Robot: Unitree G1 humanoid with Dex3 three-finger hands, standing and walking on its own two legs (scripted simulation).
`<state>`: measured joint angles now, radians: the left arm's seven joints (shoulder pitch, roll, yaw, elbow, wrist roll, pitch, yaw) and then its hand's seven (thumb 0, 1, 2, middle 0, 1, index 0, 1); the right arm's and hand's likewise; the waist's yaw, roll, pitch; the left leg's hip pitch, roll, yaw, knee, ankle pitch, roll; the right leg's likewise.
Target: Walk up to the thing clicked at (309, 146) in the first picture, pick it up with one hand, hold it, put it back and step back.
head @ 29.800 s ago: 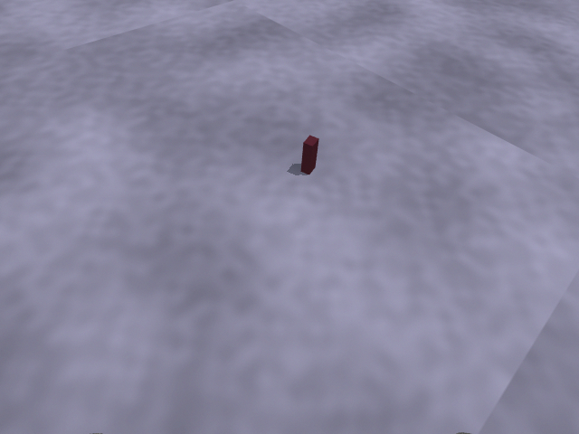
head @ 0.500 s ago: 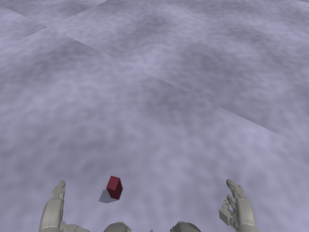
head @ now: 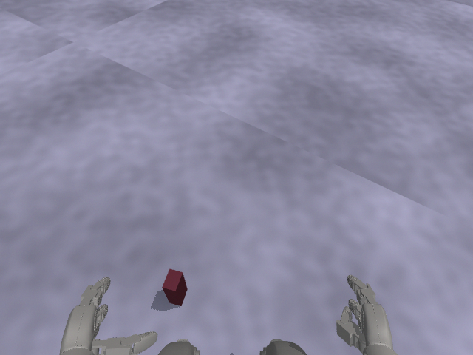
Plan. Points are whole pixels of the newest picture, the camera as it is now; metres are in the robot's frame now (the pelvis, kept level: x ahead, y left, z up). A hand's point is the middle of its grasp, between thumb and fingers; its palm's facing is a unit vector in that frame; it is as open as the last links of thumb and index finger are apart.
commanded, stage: stand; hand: left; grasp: from the side
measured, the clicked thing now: (175, 288) +0.41 +0.18 -0.63
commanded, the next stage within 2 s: none
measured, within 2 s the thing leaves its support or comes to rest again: neither
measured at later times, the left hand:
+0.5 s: hand out of the picture +0.07 +0.26 -0.11, palm faces +0.01 -0.94 -0.34, open 7.4 cm
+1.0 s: hand out of the picture +0.03 +0.25 -0.10, palm faces +0.00 -0.94 -0.35, open 7.4 cm
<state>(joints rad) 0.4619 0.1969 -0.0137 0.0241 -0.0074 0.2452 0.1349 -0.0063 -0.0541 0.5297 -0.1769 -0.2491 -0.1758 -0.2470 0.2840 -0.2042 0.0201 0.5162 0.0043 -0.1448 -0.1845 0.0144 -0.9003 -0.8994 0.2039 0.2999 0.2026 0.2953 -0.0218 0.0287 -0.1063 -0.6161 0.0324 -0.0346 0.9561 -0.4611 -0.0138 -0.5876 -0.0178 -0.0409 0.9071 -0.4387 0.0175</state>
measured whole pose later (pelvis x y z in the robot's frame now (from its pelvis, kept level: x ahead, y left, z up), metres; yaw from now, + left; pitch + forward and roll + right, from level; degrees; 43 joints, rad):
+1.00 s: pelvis -0.01 +0.01 +0.06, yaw +1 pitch -4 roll +0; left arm 0.17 0.32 0.00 1.14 0.02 -0.01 0.02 0.01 0.90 0.90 -0.20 -0.30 -0.20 -0.30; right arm 0.14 -0.32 -0.03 1.12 -0.02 0.00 -0.01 0.01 -0.90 -0.90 0.20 0.30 0.20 0.29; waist 0.01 0.02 0.06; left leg -0.14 -0.01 -0.01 0.38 -0.17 0.00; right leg -0.13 -0.06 -0.03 0.40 -0.18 0.03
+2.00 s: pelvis +0.01 -0.01 +0.06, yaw +0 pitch -3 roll +0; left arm 0.11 0.33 0.00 1.15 0.02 -0.01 0.00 0.01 0.90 0.90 -0.20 -0.30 -0.20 -0.30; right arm 0.11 -0.34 -0.01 1.15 -0.02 -0.01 -0.01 0.01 -0.90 -0.90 0.20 0.30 0.20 0.29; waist 0.00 0.01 0.05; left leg -0.09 0.02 -0.01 0.31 -0.16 -0.02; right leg -0.10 -0.03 -0.03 0.33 -0.17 0.01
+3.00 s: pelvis -0.12 +0.05 +0.03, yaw -5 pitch -3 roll -1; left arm 0.13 0.36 0.07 0.91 0.02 0.05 0.01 0.01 0.90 0.90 -0.20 -0.30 -0.20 -0.30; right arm 0.09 -0.37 -0.05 0.88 -0.02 0.03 -0.02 0.01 -0.90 -0.90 0.21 0.30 0.20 0.30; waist -0.01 0.04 0.21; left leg -0.37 0.00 0.08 0.68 -0.26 0.07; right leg -0.24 0.05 0.05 0.67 -0.37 -0.01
